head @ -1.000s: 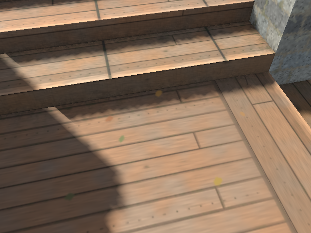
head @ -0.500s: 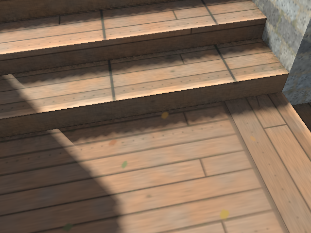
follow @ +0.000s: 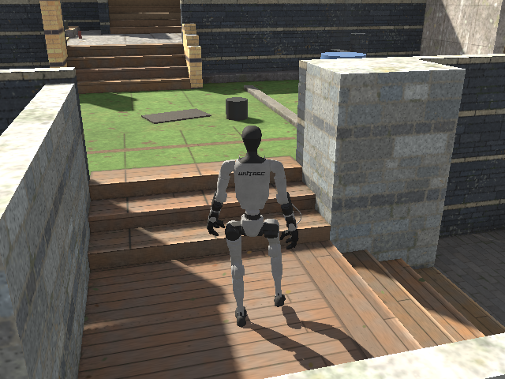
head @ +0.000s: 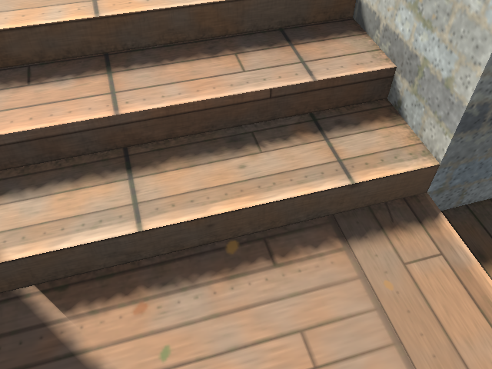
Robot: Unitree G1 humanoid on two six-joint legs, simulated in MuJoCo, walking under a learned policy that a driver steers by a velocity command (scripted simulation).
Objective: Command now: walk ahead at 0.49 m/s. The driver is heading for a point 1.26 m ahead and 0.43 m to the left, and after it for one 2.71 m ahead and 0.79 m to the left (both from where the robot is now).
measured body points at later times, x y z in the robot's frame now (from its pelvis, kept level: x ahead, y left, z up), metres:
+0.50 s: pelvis +0.28 -0.08 +0.00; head +0.30 -0.09 +0.45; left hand +0.33 +0.19 -0.13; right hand +0.37 -0.34 -0.14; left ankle +0.27 +0.09 -0.65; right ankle +0.31 -0.16 -0.75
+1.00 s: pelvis +0.53 +0.03 -0.01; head +0.57 +0.06 +0.43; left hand +0.54 +0.33 -0.13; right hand +0.75 -0.18 -0.12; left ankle +0.56 +0.10 -0.75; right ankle +0.50 -0.16 -0.64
